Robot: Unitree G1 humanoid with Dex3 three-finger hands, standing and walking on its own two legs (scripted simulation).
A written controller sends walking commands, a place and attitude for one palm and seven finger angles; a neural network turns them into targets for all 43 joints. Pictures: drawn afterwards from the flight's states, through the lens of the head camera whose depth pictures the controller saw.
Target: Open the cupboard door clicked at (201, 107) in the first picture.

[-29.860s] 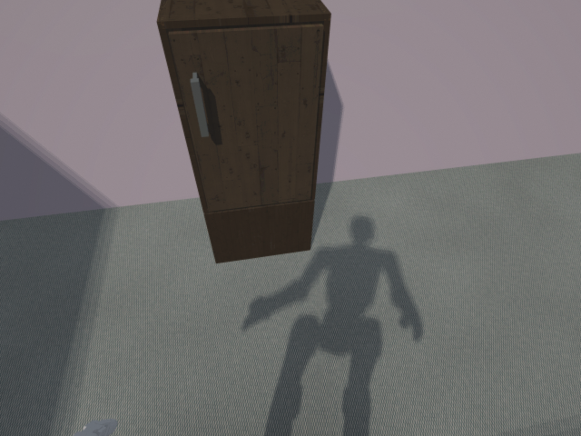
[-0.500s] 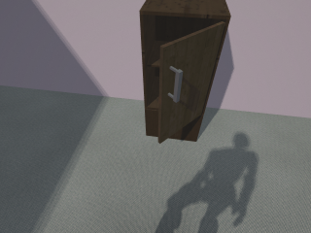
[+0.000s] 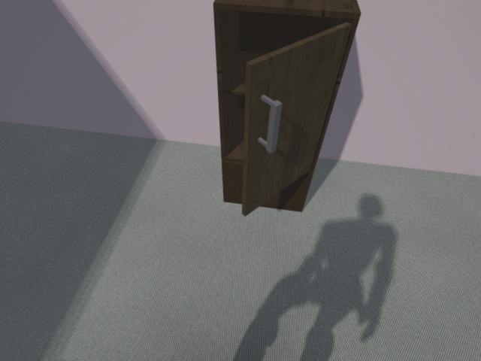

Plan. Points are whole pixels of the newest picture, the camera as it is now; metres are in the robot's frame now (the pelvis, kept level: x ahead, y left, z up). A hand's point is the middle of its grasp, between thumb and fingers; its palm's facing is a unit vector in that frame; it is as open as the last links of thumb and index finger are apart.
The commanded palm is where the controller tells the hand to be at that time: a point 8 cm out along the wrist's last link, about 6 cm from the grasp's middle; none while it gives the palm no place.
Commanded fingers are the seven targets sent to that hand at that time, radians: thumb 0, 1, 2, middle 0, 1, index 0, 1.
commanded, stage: look to check the result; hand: left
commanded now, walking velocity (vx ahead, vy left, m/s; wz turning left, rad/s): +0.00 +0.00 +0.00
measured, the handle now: (268, 124) +0.68 -0.04 -0.01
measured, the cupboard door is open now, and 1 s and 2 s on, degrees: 49 49 49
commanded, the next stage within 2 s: walk to a spot facing it in 0.26 s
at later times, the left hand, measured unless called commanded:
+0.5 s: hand out of the picture +0.01 +0.15 -0.18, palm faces +0.04 -0.98 -0.17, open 7.4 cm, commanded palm none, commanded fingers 0.00 0.90 0.90 -0.20 -0.30 -0.20 -0.30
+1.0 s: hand out of the picture +0.10 +0.15 -0.16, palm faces -0.17 -0.93 -0.32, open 7.4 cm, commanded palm none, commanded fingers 0.00 0.90 0.90 -0.20 -0.30 -0.20 -0.30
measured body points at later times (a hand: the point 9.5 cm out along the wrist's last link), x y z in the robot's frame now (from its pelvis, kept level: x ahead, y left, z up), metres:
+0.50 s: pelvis +0.02 -0.01 +0.00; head +0.03 -0.01 +0.45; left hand +0.01 +0.21 -0.16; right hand +0.01 -0.22 -0.16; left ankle +0.05 +0.10 -0.74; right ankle -0.01 -0.12 -0.74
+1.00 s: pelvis +0.01 -0.05 +0.00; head +0.06 -0.10 +0.44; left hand +0.11 +0.20 -0.14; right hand +0.05 -0.31 -0.17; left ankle +0.01 +0.11 -0.66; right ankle -0.02 -0.10 -0.74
